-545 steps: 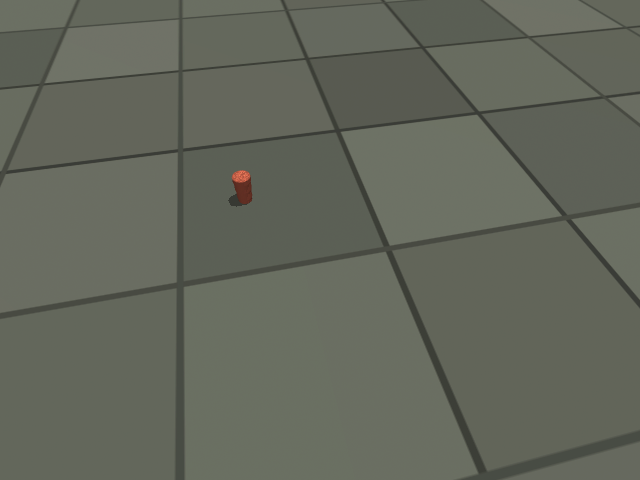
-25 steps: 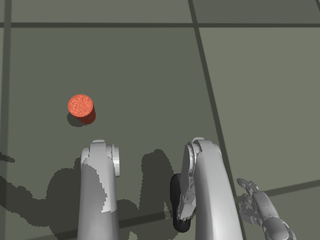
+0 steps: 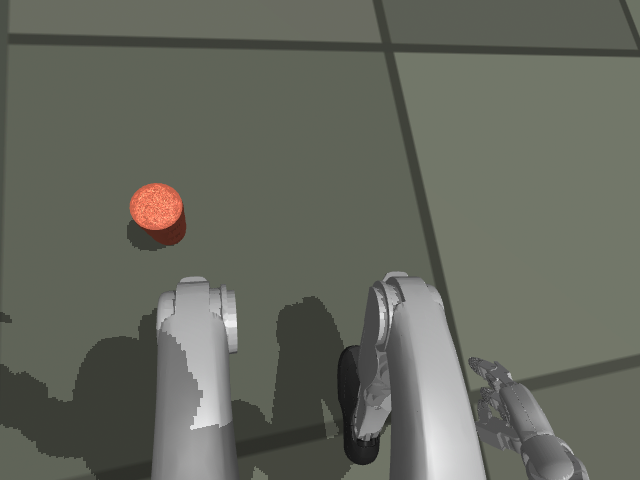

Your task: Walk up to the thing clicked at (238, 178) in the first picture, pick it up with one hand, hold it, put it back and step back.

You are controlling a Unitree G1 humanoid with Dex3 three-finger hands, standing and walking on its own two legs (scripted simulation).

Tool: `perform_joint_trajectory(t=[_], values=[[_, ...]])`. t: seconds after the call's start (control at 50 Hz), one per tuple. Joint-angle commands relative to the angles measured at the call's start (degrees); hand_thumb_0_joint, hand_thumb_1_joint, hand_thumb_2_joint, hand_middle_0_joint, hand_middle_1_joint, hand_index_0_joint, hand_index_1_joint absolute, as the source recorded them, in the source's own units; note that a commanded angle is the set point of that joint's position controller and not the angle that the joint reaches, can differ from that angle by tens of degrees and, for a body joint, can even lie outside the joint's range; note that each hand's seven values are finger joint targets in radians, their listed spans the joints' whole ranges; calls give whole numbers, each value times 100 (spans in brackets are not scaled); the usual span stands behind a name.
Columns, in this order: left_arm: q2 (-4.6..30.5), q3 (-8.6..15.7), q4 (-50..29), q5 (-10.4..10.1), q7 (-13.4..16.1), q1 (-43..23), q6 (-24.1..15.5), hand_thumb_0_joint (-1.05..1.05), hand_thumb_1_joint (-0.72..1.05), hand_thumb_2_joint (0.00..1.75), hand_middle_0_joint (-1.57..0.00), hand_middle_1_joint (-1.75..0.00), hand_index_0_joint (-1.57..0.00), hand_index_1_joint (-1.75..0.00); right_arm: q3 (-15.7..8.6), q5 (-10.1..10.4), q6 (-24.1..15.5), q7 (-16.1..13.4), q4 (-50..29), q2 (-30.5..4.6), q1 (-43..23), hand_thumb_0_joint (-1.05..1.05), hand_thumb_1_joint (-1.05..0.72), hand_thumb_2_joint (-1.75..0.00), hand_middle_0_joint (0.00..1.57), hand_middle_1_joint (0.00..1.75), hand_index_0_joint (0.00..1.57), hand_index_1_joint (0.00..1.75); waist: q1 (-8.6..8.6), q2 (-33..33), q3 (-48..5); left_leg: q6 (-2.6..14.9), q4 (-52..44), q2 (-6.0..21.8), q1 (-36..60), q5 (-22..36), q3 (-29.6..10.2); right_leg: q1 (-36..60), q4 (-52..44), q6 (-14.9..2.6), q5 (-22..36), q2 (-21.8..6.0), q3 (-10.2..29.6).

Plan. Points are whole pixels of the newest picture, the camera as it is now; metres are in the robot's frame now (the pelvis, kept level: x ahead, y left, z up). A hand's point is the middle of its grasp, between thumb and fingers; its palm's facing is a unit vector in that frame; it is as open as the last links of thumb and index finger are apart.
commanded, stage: go down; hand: left
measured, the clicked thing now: (163, 219) +0.46 +0.23 -0.30
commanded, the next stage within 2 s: approach in 0.72 s
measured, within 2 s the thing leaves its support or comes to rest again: neither
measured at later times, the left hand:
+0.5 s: hand out of the picture +0.37 +0.43 +0.01, palm faces +0.21 -0.97 -0.11, open 17.4 cm
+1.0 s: hand out of the picture +0.37 +0.43 +0.00, palm faces +0.22 -0.97 -0.06, open 17.6 cm
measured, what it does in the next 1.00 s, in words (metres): stands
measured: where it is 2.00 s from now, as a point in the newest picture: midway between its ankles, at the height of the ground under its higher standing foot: (284, 433)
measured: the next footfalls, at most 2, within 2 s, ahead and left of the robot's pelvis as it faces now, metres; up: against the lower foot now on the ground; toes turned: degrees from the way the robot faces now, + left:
none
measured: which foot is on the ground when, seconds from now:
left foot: down 0.00-1.00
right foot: down 0.00-1.00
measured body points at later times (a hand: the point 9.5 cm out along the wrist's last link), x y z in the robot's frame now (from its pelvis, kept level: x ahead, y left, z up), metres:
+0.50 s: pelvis +0.00 +0.00 +0.00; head +0.21 +0.08 +0.39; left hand +0.35 +0.48 +0.02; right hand +0.16 -0.28 -0.09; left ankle +0.09 +0.13 -0.33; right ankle +0.11 -0.14 -0.33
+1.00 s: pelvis +0.00 +0.00 -0.01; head +0.21 +0.08 +0.38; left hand +0.35 +0.48 +0.01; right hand +0.16 -0.28 -0.10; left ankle +0.09 +0.13 -0.33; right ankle +0.11 -0.14 -0.33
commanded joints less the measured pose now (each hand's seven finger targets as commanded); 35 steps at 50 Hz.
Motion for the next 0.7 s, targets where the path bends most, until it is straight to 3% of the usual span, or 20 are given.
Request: perform_joint_trajectory(t=[0.0, 0.04, 0.1, 0.16, 0.2, 0.24, 0.3, 0.34, 0.4, 0.46, 0.5, 0.56, 0.6, 0.62, 0.64, 0.68], values=[[2429, 346, -1101, -253, 19, -1125, -340, 0, -54, 6, -2, -8, -4, -5, -511, 39, -93, -139, -252, -1434, 699, 0, -89, -90, 20, 30, 20, 30, 162, 1769, -3450, 230, -1866, 32, 2840, 595, 423, 1338, -1108, -429, 513, 161, -415], [2534, 425, -1225, -229, 42, -1114, -348, 0, -53, 5, -2, -7, -5, -5, -516, 39, -103, -135, -324, -1444, 649, 0, -89, -90, 20, 30, 20, 30, 220, 1850, -3541, 221, -1926, 35, 2867, 600, 417, 1397, -1069, -431, 518, 153, -420], [2263, 268, -984, -246, 2, -1005, -308, 0, -51, 6, -1, -6, -4, -4, -511, 60, -93, -134, -314, -1470, 634, 0, -89, -90, 20, 30, 20, 30, 148, 1854, -3286, 214, -2004, 45, 2894, 457, 324, 1151, -1024, -438, 436, 151, -468], [2480, 440, -1088, -289, 10, -998, -336, 0, -51, 6, -1, -7, -4, -4, -499, 57, -82, -138, -347, -1490, 618, 0, -89, -90, 20, 30, 20, 30, 217, 1867, -3456, 219, -1920, 29, 2918, 563, 377, 1291, -1055, -429, 505, 151, -438], [2407, 358, -1123, -322, -10, -1126, -348, 0, -52, 5, -2, -7, -4, -4, -493, 68, -83, -128, -303, -1455, 663, 0, -89, -90, 20, 30, 20, 30, 166, 1828, -3401, 223, -1919, 25, 2830, 497, 384, 1246, -1055, -437, 432, 154, -425], [2564, 470, -1244, -338, -6, -1092, -379, 0, -50, 5, -2, -6, -4, -4, -491, 82, -86, -143, -416, -1482, 532, 0, -89, -90, 20, 30, 20, 30, 255, 1863, -3446, 229, -1945, 24, 2854, 469, 381, 1234, -1052, -436, 409, 157, -433], [2220, 279, -900, -384, -53, -1063, -358, 0, -52, 6, -1, -7, -4, -4, -462, 63, -83, -134, -278, -1441, 635, 0, -89, -90, 20, 30, 20, 30, 91, 1588, -3233, 257, -1822, 19, 2645, 420, 421, 1279, -1126, -412, 363, 180, -428], [2598, 497, -1081, -386, -23, -1176, -410, 0, -53, 6, -2, -7, -4, -4, -435, 39, -79, -135, -299, -1464, 638, 0, -89, -90, 20, 30, 20, 30, 214, 1675, -3388, 257, -1768, 9, 2633, 654, 487, 1452, -1105, -419, 527, 183, -405], [2463, 439, -922, -382, -71, -1060, -406, 0, -52, 5, -2, -6, -4, -4, -426, 33, -65, -123, -278, -1473, 623, 0, -89, -90, 20, 30, 20, 30, 180, 1762, -3317, 236, -1830, 29, 2717, 546, 421, 1345, -1046, -424, 451, 179, -446], [2696, 499, -1153, -394, -89, -1339, -447, 0, -55, 5, -2, -7, -5, -5, -416, 32, -64, -126, -279, -1478, 637, 0, -89, -90, 20, 30, 20, 30, 169, 1817, -3503, 240, -1802, 25, 2704, 574, 444, 1418, -1047, -428, 442, 187, -422], [2491, 424, -977, -430, -127, -1151, -406, 0, -54, 4, -2, -6, -5, -4, -417, 42, -63, -121, -254, -1465, 672, 0, -89, -90, 20, 30, 20, 30, 142, 1727, -3414, 241, -1782, 21, 2651, 581, 454, 1405, -1065, -422, 445, 192, -433], [2559, 442, -1191, -466, -148, -1324, -408, 0, -54, 5, -2, -6, -4, -4, -419, 36, -67, -134, -260, -1483, 682, 0, -89, -90, 20, 30, 20, 30, 162, 1810, -3544, 240, -1755, 19, 2714, 712, 473, 1457, -1049, -429, 555, 192, -436], [2639, 537, -1057, -443, -129, -1103, -353, 0, -54, 3, -2, -6, -5, -3, -430, 36, -51, -132, -217, -1494, 712, 0, -89, -90, 20, 30, 20, 30, 276, 1816, -3590, 222, -1780, 28, 2803, 755, 474, 1472, -1032, -429, 572, 192, -428], [2464, 443, -1045, -461, -154, -1042, -336, 0, -56, 4, -2, -6, -5, -4, -442, 45, -46, -132, -189, -1492, 713, 0, -89, -90, 20, 30, 20, 30, 239, 1910, -3544, 207, -1809, 37, 2908, 760, 447, 1338, -1004, -440, 588, 188, -441], [2595, 526, -1138, -482, -146, -1124, -349, 0, -55, 5, -2, -7, -5, -5, -432, 55, -48, -130, -248, -1507, 676, 0, -89, -90, 20, 30, 20, 30, 216, 1856, -3494, 224, -1811, 32, 2761, 655, 427, 1372, -1009, -430, 507, 191, -454], [2539, 535, -1135, -518, -133, -1077, -349, 0, -58, 4, -2, -6, -4, -4, -426, 67, -48, -128, -197, -1465, 703, 0, -89, -90, 20, 30, 20, 30, 273, 1723, -3466, 234, -1824, 33, 2698, 612, 439, 1399, -1042, -426, 466, 202, -446]])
